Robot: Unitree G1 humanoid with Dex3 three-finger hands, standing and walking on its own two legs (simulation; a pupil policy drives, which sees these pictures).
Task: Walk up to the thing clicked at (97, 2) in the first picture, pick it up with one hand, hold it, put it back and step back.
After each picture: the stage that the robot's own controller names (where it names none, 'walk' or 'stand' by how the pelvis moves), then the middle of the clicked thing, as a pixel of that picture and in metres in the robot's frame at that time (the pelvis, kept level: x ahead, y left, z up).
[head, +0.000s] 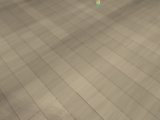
stand; (98, 2) +2.33 -0.33 -0.72
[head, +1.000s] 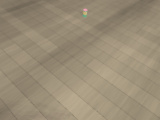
rise first; (85, 13) +2.22 -0.18 -0.72
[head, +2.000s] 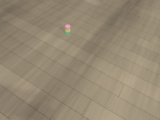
walk; (67, 29) +1.58 +0.01 -0.72
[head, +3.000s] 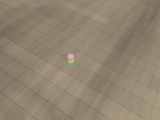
walk; (70, 59) +1.08 +0.03 -0.72
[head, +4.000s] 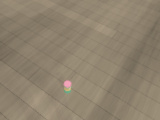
walk; (67, 87) +0.71 +0.07 -0.70
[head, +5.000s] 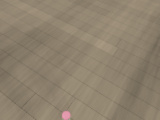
stand; (66, 117) +0.47 +0.05 -0.71
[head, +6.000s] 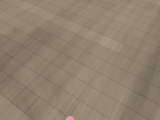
stand; out of the picture +0.39 +0.08 -0.71
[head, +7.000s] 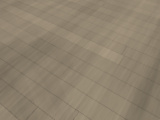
stand; out of the picture +0.37 +0.10 -0.72
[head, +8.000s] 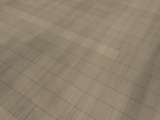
stand; out of the picture +0.38 +0.11 -0.72
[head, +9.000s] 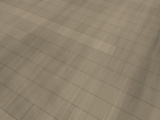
stand; out of the picture +0.36 +0.12 -0.72
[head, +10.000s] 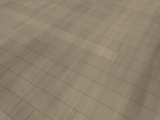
stand; out of the picture +0.37 +0.10 -0.73
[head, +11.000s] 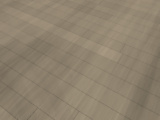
stand; out of the picture +0.37 +0.09 -0.73
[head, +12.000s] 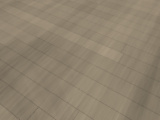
stand; out of the picture +0.37 +0.09 -0.73
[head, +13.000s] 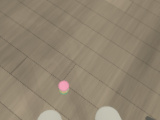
go down; (63, 87) +0.43 +0.06 -0.54
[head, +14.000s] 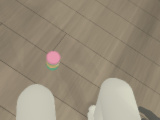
go down; (52, 61) +0.48 +0.08 -0.32
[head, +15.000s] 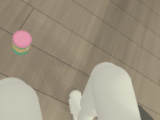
close in; (21, 43) +0.48 +0.11 -0.25
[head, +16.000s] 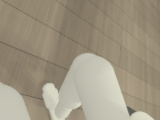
close; out of the picture +0.48 +0.14 -0.24
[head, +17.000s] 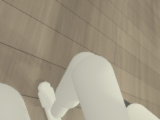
close; out of the picture +0.48 +0.15 -0.24
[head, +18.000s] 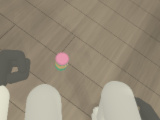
lift; (61, 62) +0.48 +0.07 -0.35
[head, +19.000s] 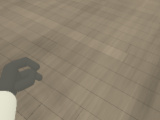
hold; out of the picture +0.41 +0.04 -0.67
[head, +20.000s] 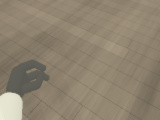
crouch; out of the picture +0.39 +0.07 -0.69
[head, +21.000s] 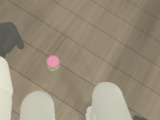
crouch; (53, 64) +0.48 +0.06 -0.39
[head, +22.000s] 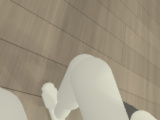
lower; out of the picture +0.49 +0.13 -0.25
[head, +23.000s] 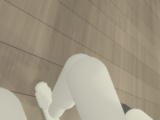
lower; out of the picture +0.48 +0.15 -0.25
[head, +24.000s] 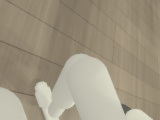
lower; out of the picture +0.48 +0.15 -0.25
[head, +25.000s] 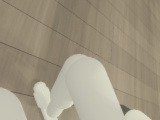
lower; out of the picture +0.49 +0.15 -0.26
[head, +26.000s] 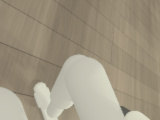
loosen; out of the picture +0.49 +0.15 -0.26
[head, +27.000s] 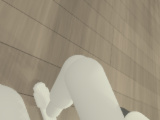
withdraw; out of the picture +0.49 +0.15 -0.27
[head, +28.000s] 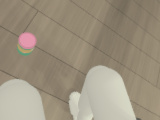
stand; (26, 44) +0.49 +0.11 -0.28
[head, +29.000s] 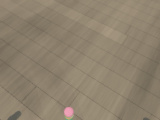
stand; (68, 114) +0.41 +0.04 -0.63
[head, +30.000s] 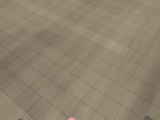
stand; out of the picture +0.41 +0.06 -0.66
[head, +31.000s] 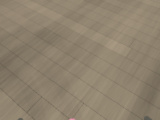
stand; out of the picture +0.39 +0.05 -0.66
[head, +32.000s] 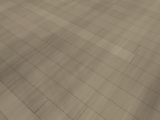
stand; out of the picture +0.42 +0.05 -0.72
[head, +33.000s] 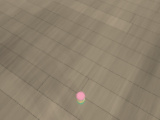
walk; (80, 98) +0.49 +0.00 -0.70
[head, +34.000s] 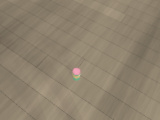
walk; (76, 74) +0.71 +0.01 -0.69
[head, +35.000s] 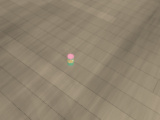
stand; (70, 59) +1.03 +0.07 -0.71
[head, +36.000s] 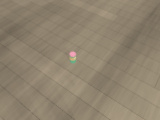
stand; (72, 57) +1.07 +0.08 -0.71
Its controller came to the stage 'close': yes
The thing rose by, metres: 0.00
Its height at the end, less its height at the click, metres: +0.00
